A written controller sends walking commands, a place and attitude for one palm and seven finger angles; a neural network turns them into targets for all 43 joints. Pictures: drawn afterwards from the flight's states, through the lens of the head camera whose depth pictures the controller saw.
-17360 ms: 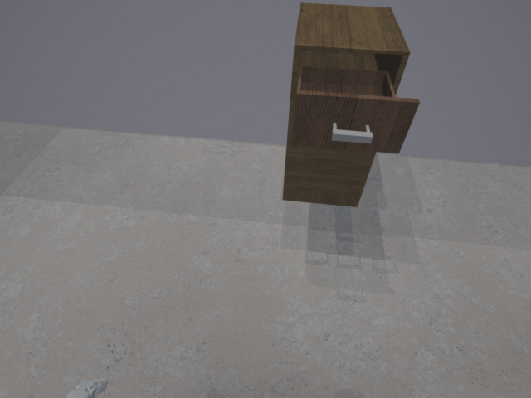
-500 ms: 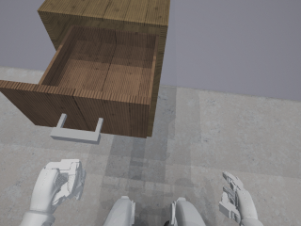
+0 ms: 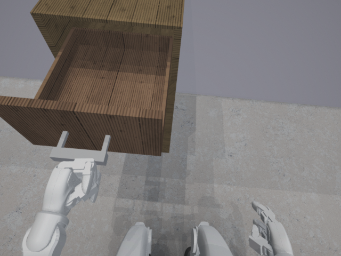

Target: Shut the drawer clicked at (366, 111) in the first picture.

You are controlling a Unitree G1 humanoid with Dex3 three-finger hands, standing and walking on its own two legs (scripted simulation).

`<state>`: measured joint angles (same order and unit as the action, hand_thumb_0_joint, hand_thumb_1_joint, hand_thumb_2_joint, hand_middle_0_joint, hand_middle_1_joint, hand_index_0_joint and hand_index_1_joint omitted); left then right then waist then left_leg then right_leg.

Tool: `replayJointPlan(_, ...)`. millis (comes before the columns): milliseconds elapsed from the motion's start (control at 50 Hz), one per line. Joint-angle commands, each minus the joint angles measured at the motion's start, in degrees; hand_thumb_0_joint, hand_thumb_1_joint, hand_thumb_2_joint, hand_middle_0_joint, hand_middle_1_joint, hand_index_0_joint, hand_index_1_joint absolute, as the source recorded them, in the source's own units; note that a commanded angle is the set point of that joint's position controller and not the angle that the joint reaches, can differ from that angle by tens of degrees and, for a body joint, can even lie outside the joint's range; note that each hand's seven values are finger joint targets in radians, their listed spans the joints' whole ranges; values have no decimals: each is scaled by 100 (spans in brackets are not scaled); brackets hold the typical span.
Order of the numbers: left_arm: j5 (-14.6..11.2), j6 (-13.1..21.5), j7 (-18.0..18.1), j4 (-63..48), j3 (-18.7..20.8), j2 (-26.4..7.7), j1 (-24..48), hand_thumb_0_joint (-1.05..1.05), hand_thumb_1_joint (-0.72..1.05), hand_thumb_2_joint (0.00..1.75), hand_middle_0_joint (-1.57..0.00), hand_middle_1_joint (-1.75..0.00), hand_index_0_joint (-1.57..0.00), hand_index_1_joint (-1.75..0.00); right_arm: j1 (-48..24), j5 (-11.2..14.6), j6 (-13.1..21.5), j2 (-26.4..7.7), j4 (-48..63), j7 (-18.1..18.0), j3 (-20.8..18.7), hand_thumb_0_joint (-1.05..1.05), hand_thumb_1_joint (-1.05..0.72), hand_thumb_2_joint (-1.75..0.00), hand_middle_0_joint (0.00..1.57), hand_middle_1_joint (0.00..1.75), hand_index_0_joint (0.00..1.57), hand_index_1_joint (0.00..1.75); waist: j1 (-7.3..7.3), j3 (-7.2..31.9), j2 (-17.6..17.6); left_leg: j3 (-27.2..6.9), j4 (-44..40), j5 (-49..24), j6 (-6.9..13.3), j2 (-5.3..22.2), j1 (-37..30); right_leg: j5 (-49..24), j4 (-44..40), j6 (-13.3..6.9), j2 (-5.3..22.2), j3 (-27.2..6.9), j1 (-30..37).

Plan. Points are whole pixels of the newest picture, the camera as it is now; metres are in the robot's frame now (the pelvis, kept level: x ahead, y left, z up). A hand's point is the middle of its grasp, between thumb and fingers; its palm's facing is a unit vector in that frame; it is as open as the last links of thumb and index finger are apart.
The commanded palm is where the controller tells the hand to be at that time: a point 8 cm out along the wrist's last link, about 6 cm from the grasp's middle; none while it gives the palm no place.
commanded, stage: push the drawer shut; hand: left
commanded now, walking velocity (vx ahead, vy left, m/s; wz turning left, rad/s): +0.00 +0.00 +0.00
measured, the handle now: (82, 147) +0.34 +0.21 +0.04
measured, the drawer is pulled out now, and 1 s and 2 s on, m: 0.28 0.17 0.04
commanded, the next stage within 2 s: none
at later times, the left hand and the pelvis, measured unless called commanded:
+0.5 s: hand (98, 162) +0.31 +0.17 +0.03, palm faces -0.10 -0.99 -0.05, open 2.7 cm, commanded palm +0.31 +0.22 +0.04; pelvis -0.01 +0.00 +0.00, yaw +1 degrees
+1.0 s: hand (106, 138) +0.37 +0.16 +0.03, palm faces -0.09 -1.00 -0.04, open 2.8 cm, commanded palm +0.37 +0.21 +0.04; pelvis -0.01 +0.00 +0.01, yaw +0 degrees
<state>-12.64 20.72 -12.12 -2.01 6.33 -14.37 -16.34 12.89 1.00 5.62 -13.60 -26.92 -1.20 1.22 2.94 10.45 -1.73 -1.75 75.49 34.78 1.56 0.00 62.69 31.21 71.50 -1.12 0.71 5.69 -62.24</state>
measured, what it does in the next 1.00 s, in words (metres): stands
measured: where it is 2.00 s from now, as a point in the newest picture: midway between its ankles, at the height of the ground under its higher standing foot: outside the picture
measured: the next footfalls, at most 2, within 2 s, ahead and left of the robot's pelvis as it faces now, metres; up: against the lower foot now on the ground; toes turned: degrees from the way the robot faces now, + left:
none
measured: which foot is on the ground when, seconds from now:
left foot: down 0.00-1.00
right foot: down 0.00-1.00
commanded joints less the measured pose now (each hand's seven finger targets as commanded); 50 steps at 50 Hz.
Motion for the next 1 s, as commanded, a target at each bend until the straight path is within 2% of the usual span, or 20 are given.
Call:
replayJointPlan(0,-28,328,147,-677,366,-550,844,0,90,90,-140,-160,-140,-160,-77,13,294,-864,748,-81,-352,0,-90,-90,20,30,20,30,96,1449,53,-183,-1103,-1524,-24,-5,-882,-956,-946,-39,-143,-229,1129)
replayJointPlan(40,-6,436,127,-630,460,-695,1170,0,90,90,-140,-160,-140,-160,-60,0,301,-886,685,-99,-351,0,-90,-90,20,30,20,30,96,1558,-54,-165,-1055,-1559,-15,-11,-875,-989,-917,-53,-138,-272,1118)
replayJointPlan(100,-22,514,49,-606,303,-561,1271,0,90,90,-140,-160,-140,-160,-50,7,325,-879,655,-90,-351,0,-90,-90,20,30,20,30,79,1693,-162,-168,-1110,-1705,-25,-20,-1050,-1123,-921,-62,-117,-259,1195)
replayJointPlan(140,-27,527,-1,-526,388,-676,1462,0,90,90,-140,-160,-140,-160,-25,10,316,-902,592,-101,-358,0,-90,-90,20,30,20,30,94,1769,-234,-165,-1100,-1769,-21,-9,-1129,-1156,-927,-61,-120,-271,1153)
replayJointPlan(220,-22,487,-61,-177,368,-761,2344,0,90,90,-140,-160,-140,-160,-52,19,316,-932,436,-154,-328,0,-90,-90,20,30,20,30,245,1604,-185,-171,-1040,-1427,22,-12,-937,-875,-996,-40,-128,-330,1011)
replayJointPlan(240,-26,478,-69,-58,435,-793,2454,0,90,90,-140,-160,-140,-160,-47,22,311,-937,396,-159,-328,0,-90,-90,20,30,20,30,236,1635,-97,-177,-1059,-1314,20,-13,-933,-770,-1024,-31,-122,-337,1016)
replayJointPlan(300,-50,416,-104,142,391,-741,2816,0,90,90,-140,-160,-140,-160,-78,39,315,-936,360,-174,-310,0,-90,-90,20,30,20,30,193,1750,-274,-150,-1112,-1244,14,-40,-968,-718,-1060,-40,-98,-359,1103)
replayJointPlan(320,-53,378,-102,259,429,-817,2951,0,90,90,-140,-160,-140,-160,-58,39,309,-955,334,-180,-310,0,-90,-90,20,30,20,30,240,1745,-214,-164,-1101,-1259,29,-31,-965,-732,-1062,-38,-111,-355,1070)
replayJointPlan(340,-57,368,-112,287,509,-877,3077,0,90,90,-140,-160,-140,-160,-50,39,302,-959,315,-183,-307,0,-90,-90,20,30,20,30,195,1901,-226,-157,-1103,-1309,25,-37,-1002,-783,-1059,-37,-98,-373,1161)
replayJointPlan(440,-71,277,-118,493,436,-782,3334,0,90,90,-140,-160,-140,-160,-45,47,276,-941,311,-159,-293,0,-90,-90,20,30,20,30,139,2027,-397,-152,-1228,-1493,-3,-32,-1254,-955,-1094,-46,-89,-350,1244)
replayJointPlan(520,-33,281,-31,915,455,-830,3825,0,90,90,-140,-160,-140,-160,9,46,235,-972,240,-162,-269,0,-90,-90,20,30,20,30,256,1717,-76,-210,-1293,-1199,1,-13,-1069,-720,-1135,-36,-113,-323,1108)
replayJointPlan(560,19,352,22,986,381,-734,4041,0,90,90,-140,-160,-140,-160,6,42,231,-951,247,-150,-284,0,-90,-90,20,30,20,30,246,1747,-135,-178,-1304,-1101,-3,-29,-1102,-643,-1166,-29,-94,-358,1093)
replayJointPlan(600,38,398,69,1207,577,-886,4065,0,90,90,-140,-160,-140,-160,58,37,210,-969,206,-144,-292,0,-90,-90,20,30,20,30,191,1766,-71,-169,-1331,-1139,-17,-25,-1077,-672,-1163,-39,-97,-359,1157)
replayJointPlan(620,60,427,74,1284,527,-885,4196,0,90,90,-140,-160,-140,-160,91,25,204,-991,204,-145,-284,0,-90,-90,20,30,20,30,236,1798,-32,-187,-1310,-1211,-3,-28,-1051,-740,-1116,-42,-109,-350,1138)
replayJointPlan(740,165,516,71,1574,465,-845,4716,0,90,90,-140,-160,-140,-160,201,15,124,-997,97,-101,-313,0,-90,-90,20,30,20,30,242,1992,-316,-212,-1348,-1473,-55,-6,-1403,-946,-1064,-62,-102,-323,988)
replayJointPlan(760,147,522,75,1606,476,-860,4805,0,90,90,-140,-160,-140,-160,224,18,104,-1007,72,-99,-320,0,-90,-90,20,30,20,30,272,2020,-168,-227,-1353,-1492,-52,3,-1406,-978,-1080,-52,-99,-327,1040)
replayJointPlan(780,152,536,80,1573,546,-947,4873,0,90,90,-140,-160,-140,-160,242,12,95,-1016,71,-97,-327,0,-90,-90,20,30,20,30,232,2142,-307,-216,-1350,-1578,-61,0,-1455,-1039,-1065,-60,-95,-342,1084)
replayJointPlan(840,174,538,79,1830,674,-1076,4993,0,90,90,-140,-160,-140,-160,327,5,20,-1024,26,-90,-315,0,-90,-90,20,30,20,30,245,2110,-180,-233,-1368,-1747,-69,16,-1466,-1177,-1049,-64,-115,-313,1128)
replayJointPlan(860,181,552,81,1831,558,-935,5049,0,90,90,-140,-160,-140,-160,322,3,11,-1006,25,-79,-324,0,-90,-90,20,30,20,30,243,2182,-365,-235,-1376,-1799,-84,12,-1568,-1192,-1042,-65,-106,-316,1077)
replayJointPlan(980,233,646,154,2325,576,-946,5736,0,90,90,-140,-160,-140,-160,418,-13,-67,-1014,-120,-71,-323,0,-90,-90,20,30,20,30,384,2005,-179,-253,-1372,-1594,-78,17,-1469,-1060,-1080,-49,-115,-310,941)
